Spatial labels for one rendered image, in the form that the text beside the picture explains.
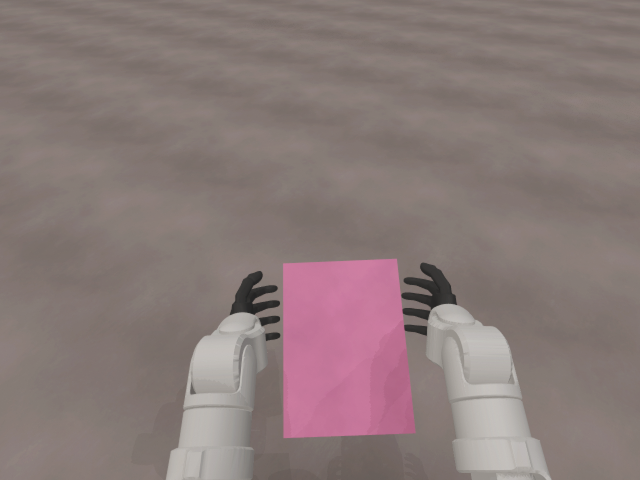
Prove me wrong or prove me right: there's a left robot forearm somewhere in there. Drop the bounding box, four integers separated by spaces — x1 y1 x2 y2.
166 312 268 480

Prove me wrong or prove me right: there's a right robot forearm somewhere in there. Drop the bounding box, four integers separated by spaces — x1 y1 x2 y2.
426 304 552 480

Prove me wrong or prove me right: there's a left robot hand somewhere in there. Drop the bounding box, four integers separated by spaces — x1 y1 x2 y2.
229 271 280 341

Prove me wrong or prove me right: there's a right robot hand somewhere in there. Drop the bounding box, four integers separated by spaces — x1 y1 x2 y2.
401 263 457 336

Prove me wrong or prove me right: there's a carton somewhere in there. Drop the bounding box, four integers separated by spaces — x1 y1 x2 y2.
283 259 416 438

